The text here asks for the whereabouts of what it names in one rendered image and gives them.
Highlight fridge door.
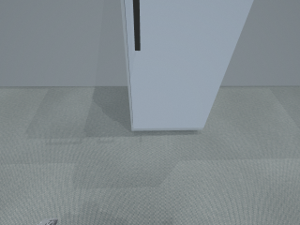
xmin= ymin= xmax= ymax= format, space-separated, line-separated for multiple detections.
xmin=125 ymin=0 xmax=254 ymax=128

